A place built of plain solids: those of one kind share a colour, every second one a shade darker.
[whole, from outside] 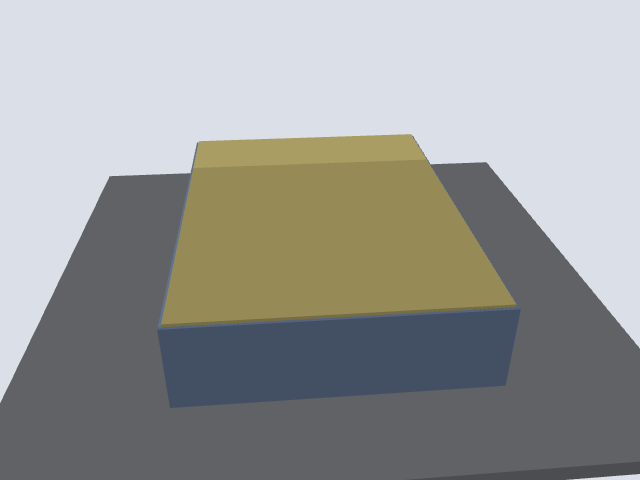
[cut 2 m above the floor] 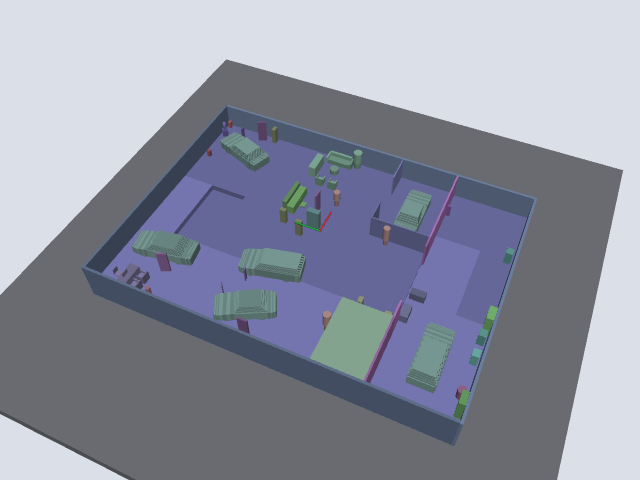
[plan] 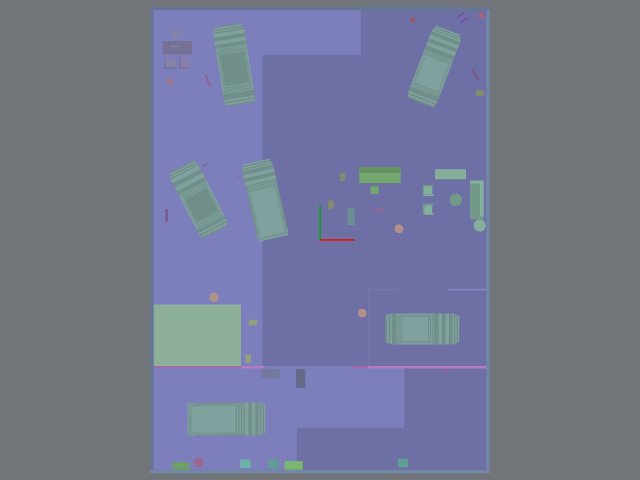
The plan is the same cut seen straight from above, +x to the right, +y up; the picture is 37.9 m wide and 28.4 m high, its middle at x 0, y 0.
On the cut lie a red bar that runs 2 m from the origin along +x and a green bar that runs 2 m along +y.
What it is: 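A car dealer's showroom with its handover bay and the front of its workshop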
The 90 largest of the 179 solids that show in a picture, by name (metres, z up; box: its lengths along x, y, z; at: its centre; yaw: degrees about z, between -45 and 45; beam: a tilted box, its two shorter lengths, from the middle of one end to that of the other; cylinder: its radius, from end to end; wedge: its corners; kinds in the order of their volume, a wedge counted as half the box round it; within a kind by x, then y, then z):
{
 "floor_1": {"box": [6.44, 21.06, 1.25], "at": [-6.62, 3.07, 0.57]},
 "floor_2": {"box": [8.47, 6.15, 1.09], "at": [-5.61, -10.52, 0.49]},
 "floor_3": {"box": [5.83, 15.29, 1.25], "at": [-0.49, 0.19, 0.57]},
 "floor_4": {"box": [5.83, 3.13, 0.74], "at": [-0.49, 9.39, 0.32]},
 "floor_5": {"box": [5.83, 2.66, 1.25], "at": [-0.49, 12.27, 0.57]},
 "floor_6": {"box": [6.37, 2.49, 1.09], "at": [1.8, -12.35, 0.49]},
 "floor_7": {"box": [6.37, 1.03, 1.09], "at": [1.8, -10.6, 0.49]},
 "floor_8": {"box": [6.37, 2.65, 1.09], "at": [1.8, -8.77, 0.49]},
 "floor_9": {"box": [7.42, 21.06, 1.25], "at": [6.13, 3.07, 0.57]},
 "floor_10": {"box": [4.86, 6.15, 1.09], "at": [7.41, -10.52, 0.49]},
 "roof_1": {"box": [19.68, 6.14, 0.58], "at": [0.0, -10.53, 5.63]},
 "roof_2": {"box": [19.68, 21.06, 0.2], "at": [0.0, 3.07, 5.82]},
 "wall_1": {"box": [0.2, 27.2, 5.77], "at": [-9.94, 0.0, 2.84]},
 "wall_2": {"box": [20.08, 0.2, 5.77], "at": [0.0, -13.7, 2.84]},
 "wall_3": {"box": [20.08, 0.2, 5.77], "at": [0.0, 13.7, 2.84]},
 "wall_4": {"box": [0.2, 27.2, 5.77], "at": [9.94, 0.0, 2.84]},
 "block_1": {"box": [5.17, 3.64, 3.04], "at": [-7.25, -5.63, 2.72]},
 "car_1": {"box": [1.86, 0.27, 0.66], "at": [-7.95, 3.88, 1.64], "yaw": 27.4},
 "car_2": {"box": [1.86, 0.27, 0.69], "at": [-7.83, 3.65, 1.66], "yaw": 27.4},
 "car_3": {"box": [1.86, 0.27, 0.72], "at": [-7.71, 3.42, 1.67], "yaw": 27.4},
 "car_4": {"box": [1.86, 0.27, 0.75], "at": [-7.59, 3.19, 1.69], "yaw": 27.4},
 "car_5": {"box": [1.86, 2.32, 0.75], "at": [-7.0, 2.05, 1.69], "yaw": 27.4},
 "car_6": {"box": [1.86, 0.22, 0.75], "at": [-6.42, 0.93, 1.69], "yaw": 27.4},
 "car_7": {"box": [2.59, 1.55, 0.1], "at": [-6.29, -10.6, 2.74], "yaw": 0.2},
 "car_8": {"box": [2.69, 1.59, 0.1], "at": [-6.26, -10.6, 2.64], "yaw": 0.2},
 "car_9": {"box": [2.8, 1.64, 0.1], "at": [-6.24, -10.6, 2.55], "yaw": 0.2},
 "car_10": {"box": [2.91, 1.68, 0.1], "at": [-6.21, -10.6, 2.46], "yaw": 0.2},
 "car_11": {"box": [3.01, 1.72, 0.1], "at": [-6.18, -10.6, 2.37], "yaw": 0.2},
 "car_12": {"box": [3.12, 1.76, 0.1], "at": [-6.16, -10.6, 2.28], "yaw": 0.2},
 "car_13": {"box": [3.22, 1.81, 0.1], "at": [-6.13, -10.6, 2.19], "yaw": 0.2},
 "car_14": {"box": [3.33, 1.85, 0.1], "at": [-6.11, -10.6, 2.1], "yaw": 0.2},
 "car_15": {"box": [3.02, 1.96, 0.81], "at": [-5.94, -10.6, 1.66], "yaw": 0.2},
 "car_16": {"box": [1.85, 0.23, 0.69], "at": [-5.38, 12.21, 1.67], "yaw": 9.1},
 "car_17": {"box": [1.85, 0.23, 0.72], "at": [-5.35, 11.99, 1.69], "yaw": 9.1},
 "car_18": {"box": [1.85, 0.23, 0.75], "at": [-5.31, 11.78, 1.7], "yaw": 9.1},
 "car_19": {"box": [1.85, 0.23, 0.78], "at": [-5.28, 11.56, 1.71], "yaw": 9.1},
 "car_20": {"box": [1.85, 2.73, 0.78], "at": [-5.05, 10.11, 1.71], "yaw": 9.1},
 "car_21": {"box": [1.75, 2.71, 0.07], "at": [-5.05, 10.11, 2.13], "yaw": 9.1},
 "car_22": {"box": [1.7, 2.59, 0.07], "at": [-5.05, 10.11, 2.2], "yaw": 9.1},
 "car_23": {"box": [1.66, 2.47, 0.07], "at": [-5.05, 10.11, 2.26], "yaw": 9.1},
 "car_24": {"box": [1.85, 0.37, 0.78], "at": [-4.8, 8.59, 1.71], "yaw": 9.1},
 "car_25": {"box": [0.21, 1.96, 0.81], "at": [-4.34, -10.59, 1.66], "yaw": 0.2},
 "car_26": {"box": [0.21, 1.96, 0.78], "at": [-4.14, -10.59, 1.64], "yaw": 0.2},
 "car_27": {"box": [0.21, 1.96, 0.75], "at": [-3.94, -10.59, 1.63], "yaw": 0.2},
 "car_28": {"box": [0.21, 1.96, 0.72], "at": [-3.74, -10.59, 1.61], "yaw": 0.2},
 "car_29": {"box": [1.88, 0.23, 0.69], "at": [-3.67, 4.14, 1.7], "yaw": 12.9},
 "car_30": {"box": [1.88, 0.23, 0.72], "at": [-3.62, 3.93, 1.71], "yaw": 12.9},
 "car_31": {"box": [1.88, 0.23, 0.75], "at": [-3.57, 3.72, 1.73], "yaw": 12.9},
 "car_32": {"box": [1.88, 0.23, 0.78], "at": [-3.52, 3.51, 1.74], "yaw": 12.9},
 "car_33": {"box": [1.88, 3.01, 0.78], "at": [-3.17, 1.95, 1.74], "yaw": 12.9},
 "car_34": {"box": [1.77, 3.32, 0.07], "at": [-3.13, 1.79, 2.16], "yaw": 12.9},
 "car_35": {"box": [1.64, 3.09, 0.07], "at": [-3.12, 1.73, 2.36], "yaw": 12.9},
 "car_36": {"box": [1.68, 3.16, 0.07], "at": [-3.12, 1.75, 2.29], "yaw": 12.9},
 "car_37": {"box": [1.73, 3.24, 0.08], "at": [-3.12, 1.77, 2.23], "yaw": 12.9},
 "car_38": {"box": [1.56, 2.93, 0.07], "at": [-3.11, 1.7, 2.49], "yaw": 12.9},
 "car_39": {"box": [1.6, 3.01, 0.07], "at": [-3.11, 1.72, 2.42], "yaw": 12.9},
 "car_40": {"box": [1.47, 2.77, 0.07], "at": [-3.1, 1.66, 2.62], "yaw": 12.9},
 "car_41": {"box": [1.51, 2.85, 0.07], "at": [-3.1, 1.68, 2.56], "yaw": 12.9},
 "car_42": {"box": [0.23, 1.83, 0.71], "at": [4.36, -5.27, 1.69], "yaw": 0.1},
 "car_43": {"box": [2.34, 1.83, 0.71], "at": [5.63, -5.26, 1.69], "yaw": 0.1},
 "car_44": {"box": [2.32, 1.73, 0.07], "at": [5.63, -5.26, 2.07], "yaw": 0.1},
 "car_45": {"box": [1.82, 0.25, 0.75], "at": [6.14, 8.61, 1.71], "yaw": -20.9},
 "car_46": {"box": [1.82, 2.44, 0.75], "at": [6.62, 9.86, 1.71], "yaw": -20.9},
 "car_47": {"box": [0.22, 1.83, 0.71], "at": [6.9, -5.26, 1.69], "yaw": 0.1},
 "car_48": {"box": [1.82, 0.23, 0.75], "at": [7.09, 11.1, 1.71], "yaw": -20.9},
 "car_49": {"box": [0.22, 1.83, 0.68], "at": [7.11, -5.26, 1.67], "yaw": 0.1},
 "car_50": {"box": [1.82, 0.23, 0.72], "at": [7.17, 11.31, 1.69], "yaw": -20.9},
 "car_51": {"box": [1.82, 0.23, 0.7], "at": [7.25, 11.52, 1.68], "yaw": -20.9},
 "car_52": {"box": [1.82, 0.23, 0.67], "at": [7.33, 11.72, 1.67], "yaw": -20.9},
 "part_1": {"box": [5.17, 0.14, 4.31], "at": [-7.25, -7.53, 3.19]},
 "part_2": {"box": [1.4, 0.14, 4.31], "at": [-3.96, -7.53, 3.19]},
 "part_3": {"box": [0.98, 0.14, 4.31], "at": [2.35, -7.53, 3.19]},
 "part_4": {"box": [6.99, 0.14, 4.31], "at": [6.34, -7.53, 3.19]},
 "screen_1": {"box": [0.1, 4.47, 2.82], "at": [2.9, -5.22, 2.6]},
 "screen_2": {"box": [1.77, 0.1, 2.82], "at": [3.73, -2.94, 2.6]},
 "screen_3": {"box": [2.27, 0.1, 2.82], "at": [8.71, -2.94, 2.6]},
 "lounge_1": {"box": [1.84, 0.6, 0.99], "at": [7.72, 3.89, 1.69]},
 "lounge_2": {"box": [0.6, 1.93, 0.42], "at": [9.17, 2.37, 1.41]},
 "lounge_3": {"cylinder": 0.36, "from": [9.45, 0.86, 1.82], "to": [9.45, 0.86, 2.85]},
 "lounge_4": {"box": [0.22, 1.93, 0.76], "at": [9.58, 2.37, 1.58]},
 "counter_1": {"box": [2.46, 0.6, 0.74], "at": [3.55, 3.67, 1.57]},
 "counter_2": {"box": [2.46, 0.35, 1.1], "at": [3.55, 4.15, 1.75]},
 "cupboard_1": {"box": [0.98, 0.46, 1.95], "at": [-8.22, -13.37, 2.02]},
 "cupboard_2": {"box": [1.09, 0.52, 1.95], "at": [-1.56, -13.34, 2.02]},
 "pulpit_1": {"box": [0.62, 0.5, 1.12], "at": [-4.41, -13.24, 1.6]},
 "pulpit_2": {"box": [0.61, 0.53, 1.12], "at": [-2.74, -13.25, 1.6]},
 "pulpit_3": {"box": [0.61, 0.52, 1.12], "at": [4.92, -13.19, 1.6]},
 "boards_1": {"box": [1.12, 0.56, 0.7], "at": [-2.94, -7.91, 1.39]},
 "boards_2": {"box": [0.56, 1.12, 0.66], "at": [-1.14, -8.19, 1.37]},
 "vitrine_1": {"box": [0.45, 1.0, 1.79], "at": [1.85, 1.38, 2.09]}
}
